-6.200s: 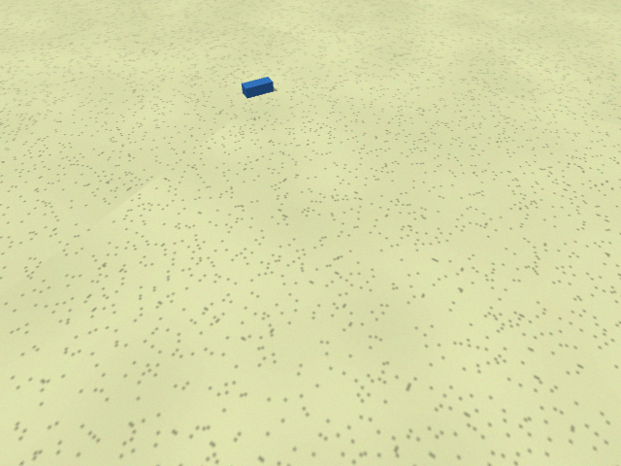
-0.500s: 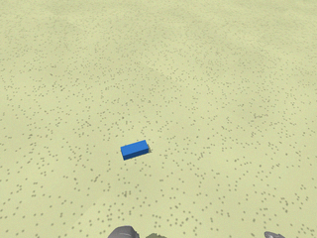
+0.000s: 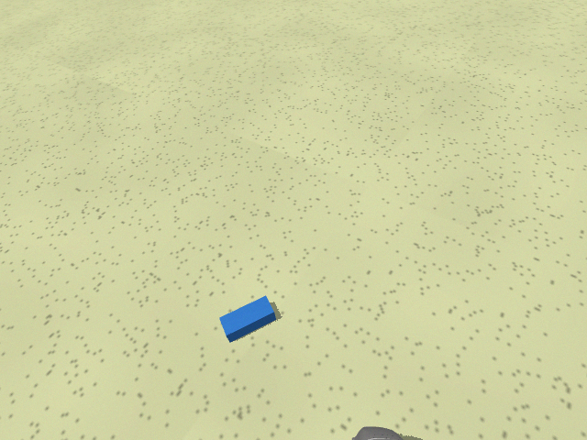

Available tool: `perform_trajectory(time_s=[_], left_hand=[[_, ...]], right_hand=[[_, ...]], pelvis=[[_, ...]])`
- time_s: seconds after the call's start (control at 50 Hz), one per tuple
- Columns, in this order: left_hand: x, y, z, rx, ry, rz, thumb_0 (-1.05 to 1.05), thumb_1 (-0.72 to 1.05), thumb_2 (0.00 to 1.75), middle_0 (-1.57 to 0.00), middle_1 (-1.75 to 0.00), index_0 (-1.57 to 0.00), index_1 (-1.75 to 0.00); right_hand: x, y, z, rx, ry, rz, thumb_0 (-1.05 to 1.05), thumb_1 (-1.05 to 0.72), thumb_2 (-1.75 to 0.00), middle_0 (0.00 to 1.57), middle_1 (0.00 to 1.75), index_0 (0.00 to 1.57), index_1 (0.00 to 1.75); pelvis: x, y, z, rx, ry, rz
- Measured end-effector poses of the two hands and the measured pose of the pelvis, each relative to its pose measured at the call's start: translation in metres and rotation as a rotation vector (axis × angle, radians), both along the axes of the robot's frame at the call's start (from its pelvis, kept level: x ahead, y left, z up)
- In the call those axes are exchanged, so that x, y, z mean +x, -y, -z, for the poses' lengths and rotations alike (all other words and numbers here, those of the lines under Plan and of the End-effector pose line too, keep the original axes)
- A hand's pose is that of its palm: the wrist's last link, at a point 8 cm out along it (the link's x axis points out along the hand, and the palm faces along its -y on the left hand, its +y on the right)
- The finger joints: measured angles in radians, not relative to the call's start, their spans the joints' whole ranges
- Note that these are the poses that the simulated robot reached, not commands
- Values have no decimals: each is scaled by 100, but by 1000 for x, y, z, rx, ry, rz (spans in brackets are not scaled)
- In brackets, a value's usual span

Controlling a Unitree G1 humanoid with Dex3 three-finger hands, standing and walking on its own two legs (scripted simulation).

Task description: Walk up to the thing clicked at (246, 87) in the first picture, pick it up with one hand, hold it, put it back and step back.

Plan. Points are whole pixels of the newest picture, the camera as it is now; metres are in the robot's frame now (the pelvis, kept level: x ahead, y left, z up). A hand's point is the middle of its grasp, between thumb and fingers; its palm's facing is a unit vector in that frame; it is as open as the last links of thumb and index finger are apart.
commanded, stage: walk up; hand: left
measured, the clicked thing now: (248, 318) +0.60 +0.22 -0.73
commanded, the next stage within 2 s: none
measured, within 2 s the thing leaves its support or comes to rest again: neither
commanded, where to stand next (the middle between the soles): +0.15 +0.01 m, yaw +0 degrees
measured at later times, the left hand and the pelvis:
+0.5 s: hand out of the picture +0.13 +0.29 -0.16, palm faces +0.00 -0.94 -0.33, open 7.4 cm; pelvis +0.07 +0.03 +0.00, yaw +2 degrees
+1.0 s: hand out of the picture +0.11 +0.29 -0.12, palm faces +0.01 -0.91 -0.42, open 7.4 cm; pelvis +0.10 +0.02 +0.02, yaw +1 degrees
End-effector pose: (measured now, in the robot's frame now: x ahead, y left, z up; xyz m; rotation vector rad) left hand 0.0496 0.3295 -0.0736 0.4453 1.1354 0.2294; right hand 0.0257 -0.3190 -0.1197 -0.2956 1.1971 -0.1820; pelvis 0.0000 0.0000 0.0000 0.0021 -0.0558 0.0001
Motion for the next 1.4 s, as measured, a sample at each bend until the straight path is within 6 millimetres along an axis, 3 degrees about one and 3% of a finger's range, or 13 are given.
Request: perform_trajectory(time_s=[0.12,0.22,0.3,0.4,0.48,0.62,0.78,0.9,1.0,1.18,1.28,1.4], left_hand=[[21,17,-18,0,42,-33,0,90,90,-20,-30,-21,-30],[31,18,-18,-7,17,-40,0,90,90,-20,-30,-21,-30],[42,11,-3,-26,0,-49,0,90,90,-20,-30,-21,-30],[60,-4,34,-80,-5,-68,0,90,90,-20,-30,-21,-30],[72,-7,52,-122,-10,-69,0,90,90,-20,-30,-21,-30],[65,-12,46,-135,-79,-46,0,90,90,-20,-30,-21,-30],[38,-22,25,-21,-135,-94,0,90,90,-20,-30,-21,-30],[30,-11,6,0,-143,-131,0,90,90,-20,-30,-21,-30],[51,-5,5,-33,-120,-120,0,90,90,-20,-30,-21,-30],[109,-11,34,-113,-53,-105,0,90,90,-20,-30,-21,-30],[143,-4,34,-132,-11,-63,0,90,90,-20,-30,-21,-30],[160,8,34,-96,12,-46,0,90,90,-20,-30,-21,-30]], right_hand=[[52,-3,-1,42,2,-47,1,-91,-90,20,30,20,30],[91,-5,-9,34,34,-59,0,-91,-90,20,30,20,30],[113,-12,-14,1,34,-66,0,-91,-90,20,30,20,30],[136,-31,-14,-58,40,-78,0,-91,-90,20,30,20,30],[143,-48,-23,-68,58,-91,0,-91,-90,20,30,20,30],[143,-48,-39,-79,91,-62,0,-90,-90,21,30,20,30],[140,-25,-16,-48,67,-34,0,-90,-90,21,30,20,30],[145,-30,-8,11,23,-39,0,-90,-90,20,30,20,30],[151,-39,-8,19,-13,-65,0,-90,-90,20,30,20,30],[171,-55,-21,-44,18,-71,0,-90,-90,21,30,20,30],[177,-43,-33,-79,53,-50,0,-90,-90,21,30,20,30],[187,-21,-19,-74,50,-18,0,-90,-90,21,30,20,30]], pelvis=[[28,7,-13,23,6,-4],[49,5,-17,15,9,-9],[61,-3,-13,-3,10,-19],[73,-21,3,-25,8,-40],[72,-30,4,-17,15,-36],[79,-35,-6,-21,1,-24],[85,-23,-1,-15,1,-9],[96,-15,-12,13,-5,0],[104,-19,-16,7,-19,-21],[119,-33,-9,11,-11,-42],[127,-29,-12,4,-6,-33],[130,-15,-3,-11,19,-26]])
